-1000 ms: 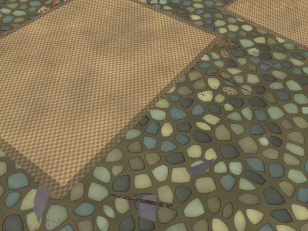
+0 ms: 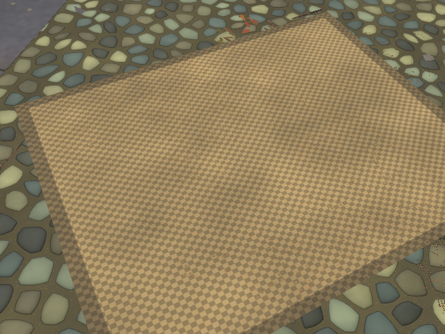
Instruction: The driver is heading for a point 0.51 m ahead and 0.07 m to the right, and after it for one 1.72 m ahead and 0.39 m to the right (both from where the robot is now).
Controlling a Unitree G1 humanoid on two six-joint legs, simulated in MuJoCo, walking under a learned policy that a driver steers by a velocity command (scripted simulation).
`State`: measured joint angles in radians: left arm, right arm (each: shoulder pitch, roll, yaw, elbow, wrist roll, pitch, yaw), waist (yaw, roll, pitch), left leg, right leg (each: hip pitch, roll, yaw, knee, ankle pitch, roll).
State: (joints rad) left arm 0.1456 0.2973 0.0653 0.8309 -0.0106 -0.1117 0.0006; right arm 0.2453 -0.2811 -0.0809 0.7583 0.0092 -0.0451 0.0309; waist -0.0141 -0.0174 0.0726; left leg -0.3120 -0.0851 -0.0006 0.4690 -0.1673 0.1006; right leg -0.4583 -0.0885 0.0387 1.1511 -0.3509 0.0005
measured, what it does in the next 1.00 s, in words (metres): walks ahead: right foot, then left foot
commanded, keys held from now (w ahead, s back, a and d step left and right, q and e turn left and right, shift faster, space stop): w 0.44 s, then e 0.56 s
